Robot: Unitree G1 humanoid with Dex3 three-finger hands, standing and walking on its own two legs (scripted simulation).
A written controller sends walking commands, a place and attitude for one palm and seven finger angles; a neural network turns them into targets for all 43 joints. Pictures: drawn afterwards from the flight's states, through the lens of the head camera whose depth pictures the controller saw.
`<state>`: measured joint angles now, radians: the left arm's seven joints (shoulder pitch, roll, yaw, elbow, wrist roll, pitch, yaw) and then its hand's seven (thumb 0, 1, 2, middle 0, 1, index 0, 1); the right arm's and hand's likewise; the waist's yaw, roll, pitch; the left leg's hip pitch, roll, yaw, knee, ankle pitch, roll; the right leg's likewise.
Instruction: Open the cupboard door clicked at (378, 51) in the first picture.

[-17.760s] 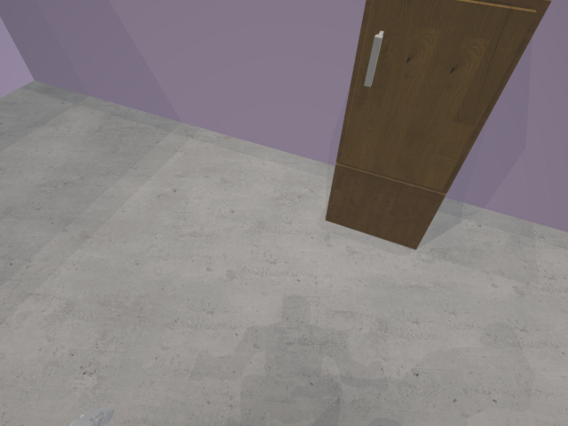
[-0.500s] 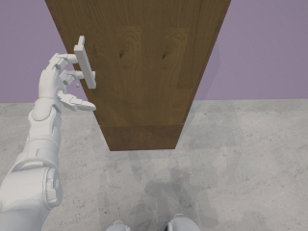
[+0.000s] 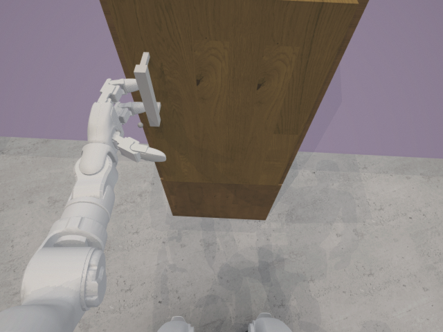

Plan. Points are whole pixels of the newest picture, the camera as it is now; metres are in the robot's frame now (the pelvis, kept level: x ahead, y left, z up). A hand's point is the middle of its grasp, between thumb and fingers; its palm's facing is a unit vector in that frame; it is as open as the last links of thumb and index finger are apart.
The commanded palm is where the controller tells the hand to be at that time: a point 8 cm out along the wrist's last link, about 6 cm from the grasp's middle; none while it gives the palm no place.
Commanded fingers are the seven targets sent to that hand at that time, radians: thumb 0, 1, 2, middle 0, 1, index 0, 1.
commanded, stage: slide the fingers in behind the handle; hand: left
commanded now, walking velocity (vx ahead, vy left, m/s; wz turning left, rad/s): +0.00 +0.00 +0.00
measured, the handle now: (150, 91) +0.55 +0.14 +0.08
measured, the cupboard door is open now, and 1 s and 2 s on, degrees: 1 1 1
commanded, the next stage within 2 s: move the hooked fingers beside the handle in 0.46 s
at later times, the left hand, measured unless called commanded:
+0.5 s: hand (140, 125) +0.46 +0.15 +0.08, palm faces -0.01 -1.00 -0.03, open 14.7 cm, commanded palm +0.44 +0.16 +0.09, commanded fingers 0.00 -0.50 0.30 -0.30 -1.20 -0.30 -1.20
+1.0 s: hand (136, 122) +0.47 +0.15 +0.08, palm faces -0.06 -1.00 -0.02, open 14.2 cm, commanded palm +0.45 +0.19 +0.08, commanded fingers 0.00 -0.50 0.30 -0.30 -1.20 -0.30 -1.20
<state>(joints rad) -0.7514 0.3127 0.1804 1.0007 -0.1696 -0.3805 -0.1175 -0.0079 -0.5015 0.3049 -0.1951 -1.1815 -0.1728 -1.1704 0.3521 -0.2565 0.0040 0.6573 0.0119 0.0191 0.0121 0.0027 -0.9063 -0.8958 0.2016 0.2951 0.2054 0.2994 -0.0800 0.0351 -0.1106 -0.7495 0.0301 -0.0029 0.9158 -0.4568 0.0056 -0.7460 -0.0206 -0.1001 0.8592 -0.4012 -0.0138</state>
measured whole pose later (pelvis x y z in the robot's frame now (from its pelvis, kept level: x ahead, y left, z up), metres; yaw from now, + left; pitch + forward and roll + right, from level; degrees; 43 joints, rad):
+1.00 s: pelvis -0.01 +0.01 +0.00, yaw +0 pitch +17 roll -2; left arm -0.81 0.36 0.23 1.07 -0.15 -0.39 -0.19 -0.01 -0.50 0.30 -0.26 -1.22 -0.24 -1.21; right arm 0.36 -0.26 0.02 0.66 0.01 0.02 0.00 0.00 -0.91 -0.90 0.20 0.30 0.21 0.30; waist -0.10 0.03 -0.10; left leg -0.78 0.03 0.00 0.93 -0.46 0.01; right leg -0.78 -0.02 -0.09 0.87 -0.39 -0.01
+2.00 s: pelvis -0.01 +0.01 +0.00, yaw -2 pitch +17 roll -2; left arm -0.75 0.46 0.35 1.05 -0.16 -0.37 -0.34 -0.01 -0.50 0.30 -0.30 -1.20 -0.30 -1.20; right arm 0.35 -0.28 0.03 0.62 0.02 0.04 -0.03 0.00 -0.91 -0.90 0.20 0.30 0.21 0.30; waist -0.12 0.02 -0.10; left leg -0.77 0.04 0.02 0.93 -0.46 0.01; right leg -0.77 0.00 -0.07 0.86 -0.38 -0.01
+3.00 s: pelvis +0.00 +0.01 +0.00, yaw -2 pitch +18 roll -2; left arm -0.74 0.47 0.37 1.03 -0.16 -0.36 -0.35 -0.01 -0.50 0.31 -0.30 -1.20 -0.30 -1.20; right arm 0.38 -0.27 0.03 0.62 0.02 0.05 -0.02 0.00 -0.90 -0.90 0.20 0.30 0.21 0.30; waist -0.13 0.03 -0.11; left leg -0.78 0.05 0.02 0.94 -0.47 0.02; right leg -0.79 0.00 -0.06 0.86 -0.38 0.00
